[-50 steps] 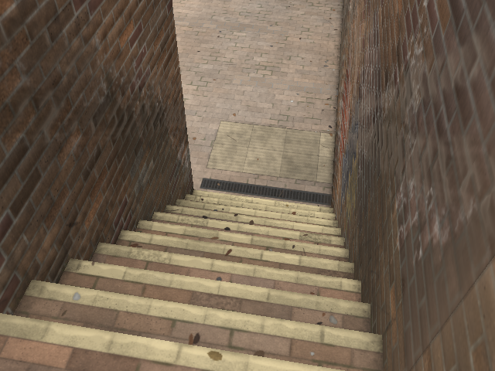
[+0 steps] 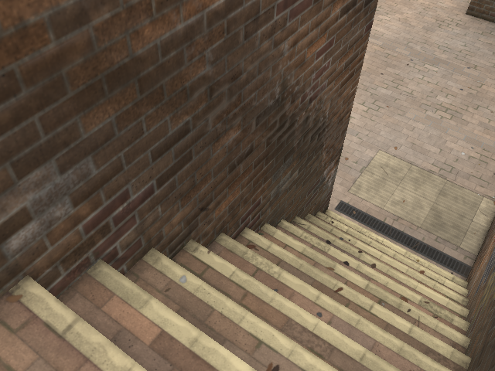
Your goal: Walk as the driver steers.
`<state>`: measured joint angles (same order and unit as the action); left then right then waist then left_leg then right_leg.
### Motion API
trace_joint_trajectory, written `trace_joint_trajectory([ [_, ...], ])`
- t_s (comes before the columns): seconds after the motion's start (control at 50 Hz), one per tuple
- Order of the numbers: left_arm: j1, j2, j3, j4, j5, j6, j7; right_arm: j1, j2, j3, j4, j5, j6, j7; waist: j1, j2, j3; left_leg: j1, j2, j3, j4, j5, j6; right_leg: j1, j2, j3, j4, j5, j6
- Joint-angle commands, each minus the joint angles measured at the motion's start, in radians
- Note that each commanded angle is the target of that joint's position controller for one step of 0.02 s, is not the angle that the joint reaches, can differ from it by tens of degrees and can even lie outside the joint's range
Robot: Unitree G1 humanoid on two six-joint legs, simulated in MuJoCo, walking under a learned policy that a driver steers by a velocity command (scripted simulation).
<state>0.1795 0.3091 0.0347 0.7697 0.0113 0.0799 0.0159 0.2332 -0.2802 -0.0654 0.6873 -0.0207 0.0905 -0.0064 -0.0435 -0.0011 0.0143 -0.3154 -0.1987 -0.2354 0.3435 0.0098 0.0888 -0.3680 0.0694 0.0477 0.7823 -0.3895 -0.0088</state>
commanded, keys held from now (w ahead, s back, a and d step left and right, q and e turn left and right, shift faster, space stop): no key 0.36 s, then w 0.50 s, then no key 0.14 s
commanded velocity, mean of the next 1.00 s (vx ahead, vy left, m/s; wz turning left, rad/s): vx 0.19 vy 0.00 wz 0.06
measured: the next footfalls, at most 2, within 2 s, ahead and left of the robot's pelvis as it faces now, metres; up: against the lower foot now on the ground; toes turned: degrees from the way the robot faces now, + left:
right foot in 0.08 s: +0.03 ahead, -0.11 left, +0.00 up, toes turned +4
left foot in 0.40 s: -0.03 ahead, +0.11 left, +0.00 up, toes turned -6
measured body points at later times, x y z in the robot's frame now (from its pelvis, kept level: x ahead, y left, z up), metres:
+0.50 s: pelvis -0.02 -0.02 +0.00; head -0.02 -0.03 +0.45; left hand +0.06 +0.24 -0.12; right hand +0.03 -0.29 -0.14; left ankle -0.07 +0.11 -0.73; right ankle -0.01 -0.11 -0.74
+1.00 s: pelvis +0.11 -0.02 -0.02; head +0.11 -0.03 +0.43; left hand +0.19 +0.24 -0.14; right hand +0.12 -0.29 -0.17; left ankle +0.04 +0.11 -0.64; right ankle +0.12 -0.08 -0.74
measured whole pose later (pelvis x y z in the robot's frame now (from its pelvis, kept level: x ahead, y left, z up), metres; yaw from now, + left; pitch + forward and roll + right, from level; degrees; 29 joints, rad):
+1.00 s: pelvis +0.11 -0.02 -0.02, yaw +1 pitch -2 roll +0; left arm 0.28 0.24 0.02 0.84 0.02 -0.04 -0.01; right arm 0.34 -0.25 -0.05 1.01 -0.01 -0.01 -0.05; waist -0.02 0.03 0.04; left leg -0.41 -0.07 -0.11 1.29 -0.41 0.06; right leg -0.27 0.08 -0.08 0.66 -0.35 -0.11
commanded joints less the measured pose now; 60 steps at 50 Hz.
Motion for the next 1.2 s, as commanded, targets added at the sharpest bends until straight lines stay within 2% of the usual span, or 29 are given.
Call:
trace_joint_trajectory([
  [0.02,0.059,0.081,0.012,-0.048,-0.011,-0.027,0.007,-0.008,-0.145,-0.031,-0.051,-0.001,-0.012,0.003,0.012,0.137,-0.073,0.01,0.302,-0.341,-0.167,-0.487,0.092,0.118,-0.008,-0.006,-0.154,-0.02,-0.062],
  [0.06,0.138,0.052,0.004,-0.025,-0.001,-0.035,0.017,-0.031,-0.136,-0.024,-0.039,0.017,-0.011,-0.006,0.057,0.103,-0.054,-0.099,0.261,-0.316,-0.151,-0.571,0.032,0.275,-0.011,-0.019,-0.361,0.09,-0.106],
  [0.08,0.115,0.072,0.002,-0.039,0.011,-0.044,0.025,-0.001,-0.121,-0.02,-0.024,0.025,-0.012,-0.008,0.044,-0.015,-0.033,-0.134,0.19,-0.238,-0.025,-0.581,-0.016,0.276,-0.098,0.11,-0.491,-0.003,-0.119],
  [0.1,0.088,0.141,0.006,-0.071,0.016,-0.057,0.028,0.022,-0.088,-0.017,-0.024,0.042,-0.02,-0.001,0.029,-0.178,-0.055,-0.148,0.052,-0.049,0.22,-0.517,-0.069,0.232,-0.351,0.422,-0.628,-0.177,-0.185],
  [0.12,0.011,0.149,0.004,-0.07,0.017,-0.069,0.019,-0.039,-0.134,-0.031,-0.016,0.016,-0.031,-0.004,0.025,-0.14,0.058,-0.146,0.019,0.014,0.303,-0.427,-0.068,0.03,-0.397,0.48,-0.694,-0.161,-0.205],
  [0.14,-0.041,0.104,-0.009,-0.072,0.013,-0.084,0.016,-0.045,-0.13,-0.029,0.006,0.01,-0.037,0.001,-0.011,-0.086,0.063,-0.06,0.053,0.001,0.376,-0.345,-0.074,-0.026,-0.343,0.393,-0.68,-0.105,-0.184],
  [0.18,-0.068,0.065,-0.025,-0.064,0.009,-0.103,0.013,-0.011,-0.103,-0.018,0.052,0.008,-0.037,0.011,-0.028,-0.111,0.022,-0.001,0.053,0.021,0.438,-0.29,-0.077,0.007,-0.25,0.26,-0.658,-0.005,-0.135],
  [0.3,0.085,0.095,-0.024,0.007,-0.017,-0.102,0.01,-0.039,-0.058,0.017,0.124,0.02,-0.026,-0.016,0.048,-0.141,0.006,0.036,0.113,0.135,0.2,-0.398,-0.087,0.211,-0.221,0.2,-0.505,0.391,-0.131],
  [0.36,0.11,0.107,-0.018,0.042,-0.022,-0.09,0.013,0.02,-0.061,0.024,0.186,0.028,-0.035,-0.033,0.038,-0.139,-0.029,0.137,0.154,0.128,0.006,-0.237,-0.084,0.274,-0.224,0.205,-0.443,0.642,-0.111],
  [0.4,0.113,0.1,-0.017,0.057,-0.026,-0.087,0.01,0.059,-0.081,0.026,0.227,0.012,-0.042,-0.037,0.039,-0.112,-0.081,0.25,0.186,0.097,-0.022,-0.218,-0.071,0.253,-0.204,0.221,-0.48,0.389,-0.089],
  [0.46,0.101,0.136,0.01,0.069,-0.018,-0.065,0.004,0.023,-0.097,0.018,0.236,0.002,-0.053,-0.024,0.046,-0.061,0.004,0.102,0.144,0.145,0.118,-0.476,-0.013,0.18,-0.157,0.213,-0.516,-0.223,-0.128],
  [0.54,0.067,0.106,0.024,0.06,-0.002,-0.053,0.0,0.053,-0.067,0.031,0.257,-0.015,-0.072,-0.028,0.024,-0.077,0.069,0.042,0.164,0.165,0.172,-0.45,0.043,0.091,-0.228,0.315,-0.511,-0.325,-0.171],
  [0.58,-0.042,0.076,0.02,0.021,-0.006,-0.061,-0.005,0.155,-0.093,0.025,0.286,-0.012,-0.089,-0.032,-0.04,0.027,0.083,0.175,0.226,0.001,0.028,-0.578,0.093,-0.09,-0.128,0.187,-0.336,-0.229,-0.122],
  [0.6,-0.111,0.043,0.016,-0.006,-0.005,-0.069,-0.007,0.24,-0.146,0.01,0.309,-0.007,-0.096,-0.037,-0.078,0.15,0.109,0.282,0.337,-0.235,-0.105,-0.718,0.139,-0.256,-0.013,0.03,-0.099,-0.102,-0.073],
  [0.62,-0.124,0.06,0.021,-0.025,0.011,-0.082,-0.006,0.274,-0.194,-0.006,0.319,-0.004,-0.105,-0.034,-0.084,0.207,0.168,0.365,0.458,-0.398,-0.148,-0.618,0.174,-0.436,-0.003,-0.047,0.005,-0.076,-0.057],
  [0.66,-0.101,0.08,0.033,-0.014,0.02,-0.102,-0.01,0.265,-0.159,-0.006,0.316,-0.008,-0.118,-0.034,-0.052,0.112,0.159,0.4,0.462,-0.354,-0.105,-0.42,0.184,-0.494,-0.071,0.003,0.101,-0.038,-0.04],
  [0.72,-0.091,0.088,0.037,-0.014,0.027,-0.109,-0.04,0.221,-0.124,-0.004,0.297,-0.004,-0.134,-0.033,-0.014,0.12,0.089,0.321,0.398,-0.206,-0.112,-0.149,0.147,-0.348,-0.08,-0.028,0.092,0.067,-0.022],
  [0.78,-0.126,0.028,0.01,-0.034,0.027,-0.093,-0.052,0.209,-0.139,-0.013,0.307,-0.003,-0.135,-0.022,-0.004,0.147,0.084,0.107,0.337,-0.031,-0.113,0.096,0.108,-0.065,-0.023,-0.113,0.043,0.193,-0.03],
  [0.82,-0.016,0.035,0.011,0.005,0.022,-0.087,-0.044,0.147,-0.138,-0.011,0.281,-0.001,-0.138,-0.018,0.046,0.121,0.058,-0.045,0.304,0.048,-0.062,0.147,0.096,0.163,0.016,-0.157,0.058,0.267,-0.046],
  [0.86,0.227,0.072,0.034,0.075,0.027,-0.083,-0.028,0.109,-0.142,-0.007,0.275,0.004,-0.142,-0.019,0.165,0.098,-0.014,-0.054,0.291,0.085,0.22,0.445,0.078,0.381,0.049,-0.162,0.006,0.163,-0.064],
  [0.88,0.389,0.053,0.039,0.117,0.028,-0.093,-0.017,0.055,-0.118,0.001,0.276,0.028,-0.141,-0.02,0.285,0.038,-0.044,-0.135,0.242,0.127,0.501,0.479,0.048,0.54,0.032,-0.147,-0.13,0.236,-0.073],
  [0.9,0.475,0.104,0.045,0.135,0.032,-0.117,-0.006,0.08,-0.034,0.013,0.272,0.024,-0.148,-0.027,0.294,-0.164,-0.078,-0.277,0.135,0.153,0.951,-0.14,0.006,0.625,-0.179,0.117,-0.266,0.317,-0.122],
  [0.92,0.348,0.109,0.017,0.062,0.005,-0.13,-0.013,0.328,0.033,0.022,0.294,0.013,-0.151,-0.041,0.07,-0.215,-0.11,-0.327,0.097,0.044,1.106,-0.576,0.011,0.567,-0.476,0.508,-0.28,0.928,-0.184],
  [0.94,0.308,0.132,0.036,0.064,-0.02,-0.119,-0.014,0.327,-0.091,-0.009,0.324,0.009,-0.13,-0.052,0.073,-0.119,-0.073,-0.334,0.108,0.053,1.096,-0.504,-0.005,0.422,-0.495,0.563,-0.397,0.746,-0.28],
  [0.98,0.105,0.05,0.01,0.002,0.006,-0.138,-0.025,0.141,-0.109,-0.014,0.282,0.01,-0.102,-0.046,0.027,-0.014,0.095,-0.327,0.167,0.097,1.04,-0.391,-0.032,0.15,-0.412,0.376,-0.482,0.635,-0.329],
  [1.02,0.122,0.046,0.004,0.017,0.02,-0.155,-0.028,0.135,-0.078,-0.014,0.287,0.012,-0.066,-0.04,0.001,-0.047,0.1,-0.228,0.187,0.114,0.913,-0.36,-0.043,0.067,-0.35,0.242,-0.51,0.723,-0.301],
  [1.08,0.172,0.021,-0.01,0.045,-0.004,-0.166,-0.018,0.084,-0.038,-0.008,0.276,0.016,-0.051,-0.029,-0.015,-0.031,0.084,-0.219,0.201,0.158,0.687,-0.217,-0.039,0.122,-0.277,0.1,-0.495,0.899,-0.254],
  [1.14,0.203,-0.011,-0.03,0.078,-0.02,-0.148,-0.002,0.013,0.029,0.028,0.268,0.011,-0.046,-0.004,-0.002,-0.054,-0.004,-0.049,0.207,0.239,0.487,-0.062,-0.029,0.134,-0.224,-0.011,-0.439,1.044,-0.151],
  [1.2,0.219,-0.013,-0.032,0.096,-0.016,-0.125,0.001,-0.036,0.026,0.043,0.255,0.018,-0.033,-0.003,0.02,-0.099,-0.012,0.018,0.186,0.283,0.429,-0.08,-0.04,0.132,-0.213,-0.02,-0.424,0.969,-0.111],
])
